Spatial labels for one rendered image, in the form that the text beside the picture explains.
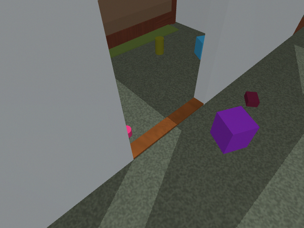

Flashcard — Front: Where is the bed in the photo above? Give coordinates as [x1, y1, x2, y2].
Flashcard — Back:
[98, 0, 177, 49]

